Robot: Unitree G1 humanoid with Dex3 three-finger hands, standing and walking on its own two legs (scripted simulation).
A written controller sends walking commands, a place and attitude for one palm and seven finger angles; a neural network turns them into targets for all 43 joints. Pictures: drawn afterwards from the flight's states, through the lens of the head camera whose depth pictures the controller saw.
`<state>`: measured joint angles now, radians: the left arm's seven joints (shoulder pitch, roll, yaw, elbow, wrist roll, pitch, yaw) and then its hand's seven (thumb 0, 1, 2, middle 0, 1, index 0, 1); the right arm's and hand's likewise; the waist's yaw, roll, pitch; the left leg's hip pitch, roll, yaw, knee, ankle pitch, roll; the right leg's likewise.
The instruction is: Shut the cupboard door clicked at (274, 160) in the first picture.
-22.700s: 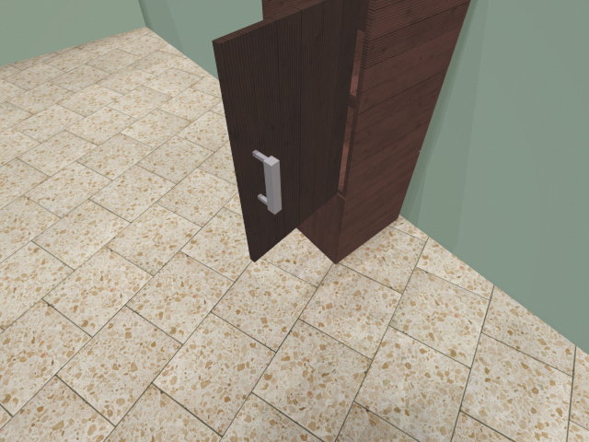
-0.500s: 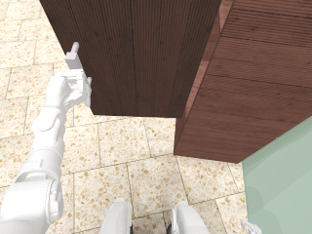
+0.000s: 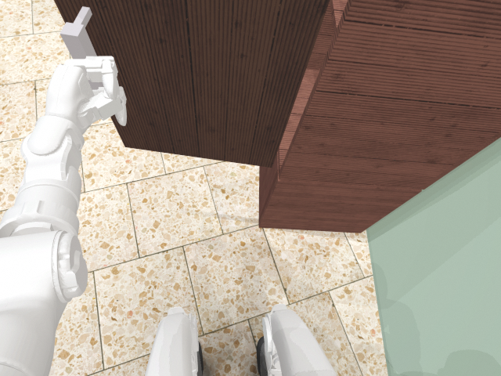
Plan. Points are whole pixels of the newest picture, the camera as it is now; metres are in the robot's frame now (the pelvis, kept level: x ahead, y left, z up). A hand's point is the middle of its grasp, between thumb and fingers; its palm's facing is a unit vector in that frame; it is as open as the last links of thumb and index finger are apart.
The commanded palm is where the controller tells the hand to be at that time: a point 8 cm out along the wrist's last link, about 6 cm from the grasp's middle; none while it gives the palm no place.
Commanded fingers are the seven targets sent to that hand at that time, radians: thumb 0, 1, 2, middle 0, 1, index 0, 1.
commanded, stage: push the door shut along its arc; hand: left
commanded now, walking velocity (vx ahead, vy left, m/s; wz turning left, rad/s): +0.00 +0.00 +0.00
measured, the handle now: (96, 62) +0.59 +0.21 +0.07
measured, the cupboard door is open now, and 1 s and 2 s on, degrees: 86 74 71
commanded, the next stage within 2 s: pull the fist back off the door in 0.88 s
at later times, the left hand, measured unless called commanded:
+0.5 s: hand (153, 68) +0.57 +0.12 +0.08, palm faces -0.31 -0.95 -0.03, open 3.1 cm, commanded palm +0.59 +0.15 +0.08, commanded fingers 0.00 0.90 0.90 -1.30 -1.50 -1.30 -1.50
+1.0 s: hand (164, 55) +0.60 +0.10 +0.08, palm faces -0.37 -0.93 -0.03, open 3.1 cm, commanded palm +0.63 +0.10 +0.08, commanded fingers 0.00 0.90 0.90 -1.30 -1.50 -1.30 -1.50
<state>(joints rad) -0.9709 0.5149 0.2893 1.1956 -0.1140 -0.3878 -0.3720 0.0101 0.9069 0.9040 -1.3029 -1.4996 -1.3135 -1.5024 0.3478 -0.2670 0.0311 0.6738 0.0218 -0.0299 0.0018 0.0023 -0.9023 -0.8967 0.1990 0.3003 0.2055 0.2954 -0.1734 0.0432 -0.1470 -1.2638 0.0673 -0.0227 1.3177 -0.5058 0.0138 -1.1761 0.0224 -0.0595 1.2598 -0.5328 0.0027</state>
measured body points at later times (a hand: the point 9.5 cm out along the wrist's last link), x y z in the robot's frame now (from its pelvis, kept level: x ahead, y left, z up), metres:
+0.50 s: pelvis +0.00 +0.00 -0.02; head +0.18 +0.03 +0.39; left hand +0.59 +0.17 +0.08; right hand +0.00 -0.27 -0.12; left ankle +0.05 +0.11 -0.61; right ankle +0.03 -0.13 -0.61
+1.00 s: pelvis +0.00 -0.01 -0.03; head +0.21 +0.02 +0.37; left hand +0.62 +0.15 +0.08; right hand -0.03 -0.28 -0.12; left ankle +0.05 +0.11 -0.61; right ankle +0.03 -0.13 -0.61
